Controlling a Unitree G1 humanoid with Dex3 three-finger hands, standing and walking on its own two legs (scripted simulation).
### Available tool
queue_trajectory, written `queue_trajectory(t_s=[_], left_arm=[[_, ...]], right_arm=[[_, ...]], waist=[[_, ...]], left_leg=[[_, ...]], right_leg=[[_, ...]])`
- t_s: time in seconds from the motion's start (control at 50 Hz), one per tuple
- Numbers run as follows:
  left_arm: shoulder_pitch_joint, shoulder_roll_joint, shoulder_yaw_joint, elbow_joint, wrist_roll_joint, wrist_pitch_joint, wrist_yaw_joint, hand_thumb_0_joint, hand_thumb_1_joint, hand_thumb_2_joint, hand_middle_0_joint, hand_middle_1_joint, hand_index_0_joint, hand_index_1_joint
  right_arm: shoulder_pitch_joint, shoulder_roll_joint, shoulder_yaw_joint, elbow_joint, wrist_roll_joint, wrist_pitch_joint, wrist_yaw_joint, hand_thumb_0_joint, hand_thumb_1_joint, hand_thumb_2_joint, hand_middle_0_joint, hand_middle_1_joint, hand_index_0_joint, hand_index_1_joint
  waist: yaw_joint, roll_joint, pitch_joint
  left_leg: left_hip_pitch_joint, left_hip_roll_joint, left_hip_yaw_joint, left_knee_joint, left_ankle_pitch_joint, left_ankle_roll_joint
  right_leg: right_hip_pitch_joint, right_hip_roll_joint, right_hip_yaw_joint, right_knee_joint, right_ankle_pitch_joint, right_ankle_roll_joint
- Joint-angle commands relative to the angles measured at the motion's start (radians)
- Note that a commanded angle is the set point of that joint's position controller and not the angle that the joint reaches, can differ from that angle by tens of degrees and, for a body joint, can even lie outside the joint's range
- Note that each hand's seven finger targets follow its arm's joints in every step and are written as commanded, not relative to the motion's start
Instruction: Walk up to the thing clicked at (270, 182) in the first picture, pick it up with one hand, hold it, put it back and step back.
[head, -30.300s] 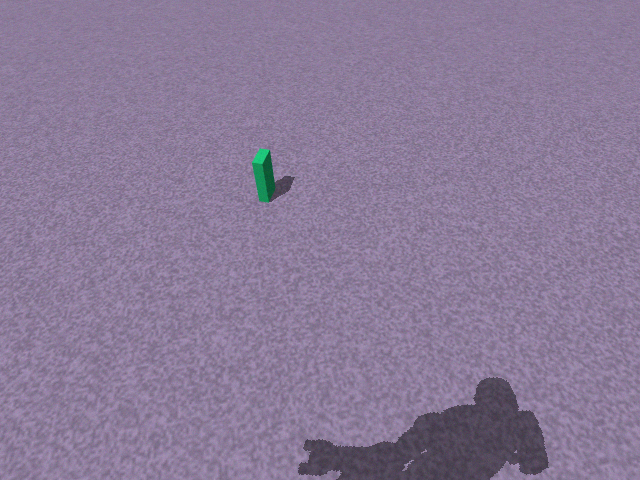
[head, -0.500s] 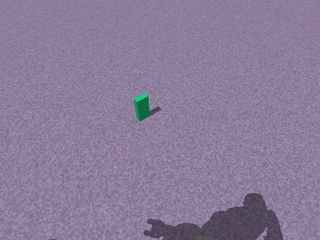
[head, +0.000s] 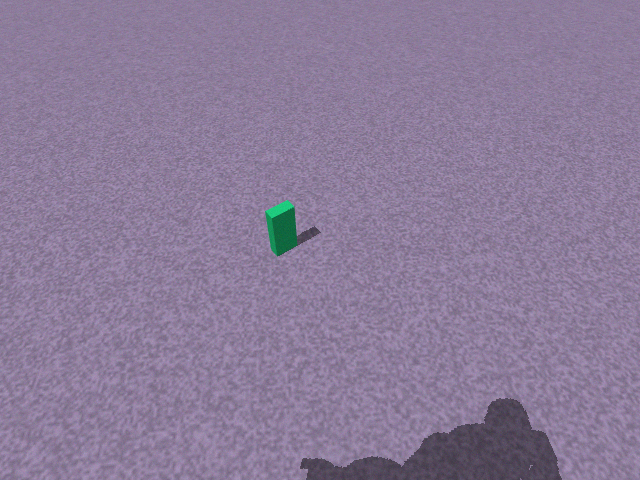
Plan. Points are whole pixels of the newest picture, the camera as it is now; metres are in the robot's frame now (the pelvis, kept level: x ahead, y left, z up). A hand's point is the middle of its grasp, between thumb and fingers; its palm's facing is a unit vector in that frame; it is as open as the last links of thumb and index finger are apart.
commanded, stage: step back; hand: left
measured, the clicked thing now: (282, 229) +1.08 +0.19 -0.66
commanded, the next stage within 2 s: stand in 0.34 s
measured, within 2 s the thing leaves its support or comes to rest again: neither
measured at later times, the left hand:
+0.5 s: hand out of the picture +0.14 +0.25 -0.13, palm faces -0.02 -0.94 -0.35, open 7.3 cm
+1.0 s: hand out of the picture +0.07 +0.24 -0.14, palm faces -0.04 -0.94 -0.34, open 7.3 cm
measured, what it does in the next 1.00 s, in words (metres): stands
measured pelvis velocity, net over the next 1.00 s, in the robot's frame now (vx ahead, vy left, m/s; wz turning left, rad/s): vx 0.00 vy -0.01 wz -0.02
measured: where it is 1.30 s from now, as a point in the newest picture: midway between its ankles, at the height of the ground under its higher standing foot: outside the picture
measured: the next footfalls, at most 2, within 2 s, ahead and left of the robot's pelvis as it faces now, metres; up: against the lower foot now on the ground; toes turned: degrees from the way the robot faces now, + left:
none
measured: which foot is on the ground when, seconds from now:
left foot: down 0.00-1.00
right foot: down 0.00-1.00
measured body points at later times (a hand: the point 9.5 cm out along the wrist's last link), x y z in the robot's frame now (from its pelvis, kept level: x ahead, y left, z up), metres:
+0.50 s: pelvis +0.02 +0.00 +0.01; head +0.04 -0.01 +0.46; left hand +0.14 +0.30 -0.11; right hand +0.13 -0.30 -0.12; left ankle +0.01 +0.12 -0.73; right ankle +0.01 -0.13 -0.73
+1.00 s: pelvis +0.00 -0.01 +0.02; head +0.00 -0.02 +0.47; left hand +0.07 +0.29 -0.11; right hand +0.06 -0.31 -0.12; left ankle +0.01 +0.12 -0.73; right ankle +0.01 -0.13 -0.73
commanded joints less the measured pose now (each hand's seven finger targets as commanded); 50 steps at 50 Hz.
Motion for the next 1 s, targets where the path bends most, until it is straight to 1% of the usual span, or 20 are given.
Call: queue_trajectory(t_s=[0.0, 0.06, 0.08, 0.12, 0.16, 0.24, 0.28, 0.3, 0.32, 0.34, 0.38, 0.4, 0.42, 0.62, 0.7, 0.8, 0.86, 0.88, 0.92, 0.98], left_arm=[[-0.069, 0.206, 0.046, -0.052, -0.002, -0.039, 0.019, 0.000, 0.900, 0.900, -0.200, -0.300, -0.200, -0.300], [-0.068, 0.234, 0.048, -0.031, -0.009, -0.045, 0.025, 0.000, 0.900, 0.900, -0.200, -0.300, -0.200, -0.300], [-0.074, 0.235, 0.051, -0.031, -0.009, -0.045, 0.029, 0.000, 0.900, 0.900, -0.200, -0.300, -0.200, -0.300], [-0.091, 0.230, 0.048, -0.027, -0.008, -0.042, 0.034, 0.000, 0.900, 0.900, -0.200, -0.300, -0.200, -0.300], [-0.100, 0.222, 0.044, -0.026, -0.010, -0.038, 0.035, 0.000, 0.900, 0.900, -0.200, -0.300, -0.200, -0.300], [-0.131, 0.214, 0.037, -0.021, -0.007, -0.029, 0.036, 0.000, 0.900, 0.900, -0.200, -0.300, -0.200, -0.300], [-0.144, 0.220, 0.040, -0.018, -0.003, -0.029, 0.036, 0.000, 0.900, 0.900, -0.200, -0.300, -0.200, -0.300], [-0.138, 0.221, 0.039, -0.014, -0.004, -0.029, 0.036, 0.000, 0.900, 0.900, -0.200, -0.300, -0.200, -0.300], [-0.148, 0.186, 0.019, 0.005, -0.014, -0.025, 0.032, 0.000, 0.900, 0.900, -0.200, -0.300, -0.200, -0.300], [-0.153, 0.190, 0.019, 0.003, -0.016, -0.023, 0.032, 0.000, 0.900, 0.900, -0.200, -0.300, -0.200, -0.300], [-0.154, 0.194, 0.014, 0.013, -0.016, -0.025, 0.034, 0.000, 0.900, 0.900, -0.200, -0.300, -0.200, -0.300], [-0.153, 0.197, 0.014, 0.015, -0.014, -0.027, 0.034, 0.000, 0.900, 0.900, -0.200, -0.300, -0.200, -0.300], [-0.158, 0.205, 0.015, 0.016, -0.013, -0.026, 0.035, 0.000, 0.900, 0.900, -0.200, -0.300, -0.200, -0.300], [-0.173, 0.211, 0.010, 0.042, -0.007, -0.032, 0.032, 0.000, 0.900, 0.900, -0.200, -0.300, -0.200, -0.300], [-0.171, 0.206, 0.007, 0.050, -0.008, -0.028, 0.028, 0.000, 0.900, 0.900, -0.200, -0.300, -0.200, -0.300], [-0.160, 0.215, 0.007, 0.051, -0.006, -0.031, 0.027, 0.000, 0.900, 0.900, -0.200, -0.300, -0.200, -0.300], [-0.147, 0.217, 0.007, 0.058, -0.006, -0.026, 0.025, 0.000, 0.900, 0.900, -0.200, -0.300, -0.200, -0.300], [-0.144, 0.216, 0.006, 0.055, -0.004, -0.026, 0.025, 0.000, 0.900, 0.900, -0.200, -0.300, -0.200, -0.300], [-0.137, 0.213, 0.005, 0.055, -0.005, -0.025, 0.022, 0.000, 0.900, 0.900, -0.200, -0.300, -0.200, -0.300], [-0.123, 0.217, 0.006, 0.058, -0.007, -0.026, 0.021, 0.000, 0.900, 0.900, -0.200, -0.300, -0.200, -0.300]], right_arm=[[-0.113, -0.219, -0.033, -0.068, 0.001, -0.028, -0.009, 0.000, -0.900, -0.900, 0.200, 0.300, 0.200, 0.300], [-0.096, -0.197, -0.027, -0.048, 0.011, -0.030, -0.016, 0.000, -0.900, -0.900, 0.200, 0.300, 0.200, 0.300], [-0.088, -0.202, -0.030, -0.041, 0.013, -0.030, -0.019, 0.000, -0.900, -0.900, 0.200, 0.300, 0.200, 0.300], [-0.080, -0.198, -0.034, -0.033, 0.017, -0.027, -0.023, 0.000, -0.900, -0.900, 0.200, 0.300, 0.200, 0.300], [-0.091, -0.195, -0.035, -0.032, 0.019, -0.024, -0.025, 0.000, -0.900, -0.900, 0.200, 0.300, 0.200, 0.300], [-0.141, -0.191, -0.035, -0.031, 0.016, -0.017, -0.025, 0.000, -0.900, -0.900, 0.200, 0.300, 0.200, 0.300], [-0.147, -0.190, -0.035, -0.025, 0.015, -0.016, -0.024, 0.000, -0.900, -0.900, 0.200, 0.300, 0.200, 0.300], [-0.160, -0.185, -0.033, -0.026, 0.015, -0.015, -0.023, 0.000, -0.900, -0.900, 0.200, 0.300, 0.200, 0.300], [-0.163, -0.184, -0.018, -0.019, 0.029, -0.016, -0.022, 0.000, -0.900, -0.900, 0.200, 0.300, 0.200, 0.300], [-0.158, -0.192, -0.021, -0.014, 0.028, -0.017, -0.023, 0.000, -0.900, -0.900, 0.200, 0.300, 0.200, 0.300], [-0.170, -0.194, -0.017, -0.002, 0.030, -0.017, -0.020, 0.000, -0.900, -0.900, 0.200, 0.300, 0.200, 0.300], [-0.164, -0.194, -0.015, 0.000, 0.030, -0.018, -0.020, 0.000, -0.900, -0.900, 0.200, 0.300, 0.200, 0.300], [-0.166, -0.186, -0.013, 0.004, 0.031, -0.018, -0.019, 0.000, -0.900, -0.900, 0.200, 0.300, 0.200, 0.300], [-0.186, -0.181, 0.000, 0.031, 0.028, -0.013, -0.013, 0.000, -0.900, -0.900, 0.200, 0.300, 0.200, 0.300], [-0.175, -0.183, 0.004, 0.043, 0.026, -0.011, -0.012, 0.000, -0.900, -0.900, 0.200, 0.300, 0.200, 0.300], [-0.152, -0.187, 0.003, 0.052, 0.024, -0.013, -0.008, 0.000, -0.900, -0.900, 0.200, 0.300, 0.200, 0.300], [-0.140, -0.186, 0.005, 0.061, 0.021, -0.011, -0.006, 0.000, -0.900, -0.900, 0.200, 0.300, 0.200, 0.300], [-0.144, -0.193, 0.001, 0.057, 0.022, -0.011, -0.006, 0.000, -0.900, -0.900, 0.200, 0.300, 0.200, 0.300], [-0.132, -0.199, 0.002, 0.061, 0.022, -0.011, -0.005, 0.000, -0.900, -0.900, 0.200, 0.300, 0.200, 0.300], [-0.127, -0.193, 0.004, 0.059, 0.021, -0.014, -0.005, 0.000, -0.900, -0.900, 0.200, 0.300, 0.200, 0.300]], waist=[[0.002, 0.095, -0.045], [-0.012, 0.080, -0.104], [-0.017, 0.076, -0.132], [-0.024, 0.047, -0.154], [-0.022, 0.038, -0.155], [-0.019, 0.030, -0.120], [-0.024, 0.008, -0.115], [-0.018, 0.004, -0.112], [-0.026, 0.003, -0.100], [-0.030, 0.000, -0.116], [-0.028, -0.002, -0.115], [-0.032, -0.003, -0.150], [-0.033, -0.010, -0.148], [-0.037, -0.006, -0.107], [-0.039, 0.017, -0.076], [-0.042, 0.004, -0.082], [-0.038, 0.000, -0.031], [-0.038, 0.009, -0.050], [-0.038, 0.012, -0.038], [-0.034, 0.001, -0.045]], left_leg=[[-0.029, 0.177, -0.181, -0.204, 0.053, 0.070], [0.035, 0.122, -0.091, -0.123, 0.326, 0.029], [0.069, 0.122, -0.075, -0.099, 0.414, 0.029], [0.104, 0.127, -0.067, -0.086, 0.489, 0.037], [0.116, 0.130, -0.063, -0.084, 0.493, 0.043], [0.087, 0.137, -0.076, -0.128, 0.365, 0.047], [0.078, 0.134, -0.070, -0.134, 0.342, 0.045], [0.088, 0.130, -0.064, -0.135, 0.335, 0.042], [0.113, 0.140, -0.096, -0.178, 0.406, 0.032], [0.143, 0.146, -0.091, -0.185, 0.445, 0.027], [0.156, 0.142, -0.084, -0.193, 0.452, 0.022], [0.188, 0.143, -0.074, -0.189, 0.496, 0.022], [0.189, 0.141, -0.072, -0.200, 0.499, 0.016], [0.190, 0.142, -0.067, -0.273, 0.322, 0.003], [0.151, 0.135, -0.071, -0.303, 0.179, 0.000], [0.152, 0.137, -0.074, -0.301, 0.173, 0.003], [0.127, 0.129, -0.077, -0.311, 0.074, 0.001], [0.138, 0.134, -0.079, -0.304, 0.094, 0.006], [0.125, 0.131, -0.081, -0.307, 0.063, 0.006], [0.120, 0.135, -0.088, -0.311, 0.076, 0.007]], right_leg=[[0.073, -0.031, 0.057, -0.123, 0.069, -0.037], [0.140, -0.079, 0.100, -0.130, 0.315, -0.049], [0.155, -0.084, 0.087, -0.117, 0.383, -0.051], [0.160, -0.081, 0.070, -0.098, 0.435, -0.048], [0.151, -0.079, 0.066, -0.090, 0.432, -0.044], [0.130, -0.073, 0.070, -0.105, 0.350, -0.040], [0.146, -0.074, 0.074, -0.113, 0.349, -0.041], [0.139, -0.081, 0.084, -0.126, 0.360, -0.041], [0.135, -0.094, 0.097, -0.164, 0.408, -0.034], [0.147, -0.094, 0.094, -0.168, 0.427, -0.031], [0.174, -0.097, 0.093, -0.199, 0.450, -0.023], [0.195, -0.101, 0.091, -0.197, 0.506, -0.021], [0.199, -0.100, 0.086, -0.201, 0.513, -0.021], [0.179, -0.104, 0.094, -0.292, 0.367, -0.012], [0.152, -0.101, 0.109, -0.324, 0.210, -0.013], [0.138, -0.104, 0.116, -0.329, 0.207, -0.018], [0.075, -0.096, 0.125, -0.355, 0.043, -0.015], [0.087, -0.097, 0.123, -0.350, 0.064, -0.018], [0.067, -0.094, 0.128, -0.354, 0.030, -0.019], [0.080, -0.093, 0.126, -0.340, 0.061, -0.021]])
